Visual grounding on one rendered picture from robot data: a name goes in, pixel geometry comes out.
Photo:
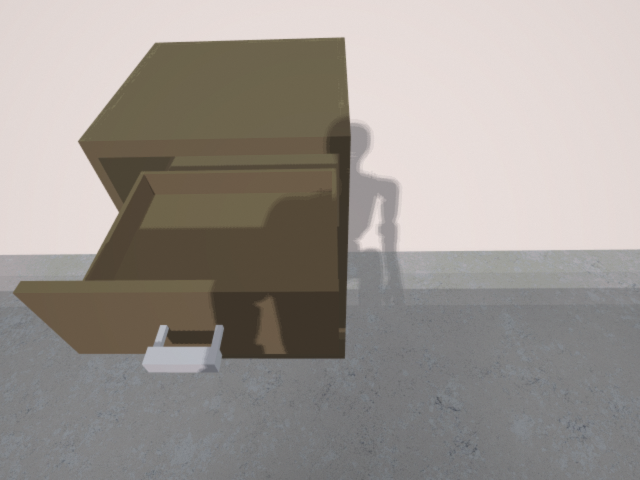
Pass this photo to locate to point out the handle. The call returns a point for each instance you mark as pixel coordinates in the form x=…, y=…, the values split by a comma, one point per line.
x=183, y=359

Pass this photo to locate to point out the drawer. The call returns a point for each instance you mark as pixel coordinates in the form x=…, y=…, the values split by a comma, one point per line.
x=253, y=250

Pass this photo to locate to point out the cabinet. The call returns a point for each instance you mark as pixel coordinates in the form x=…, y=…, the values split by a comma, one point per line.
x=232, y=105

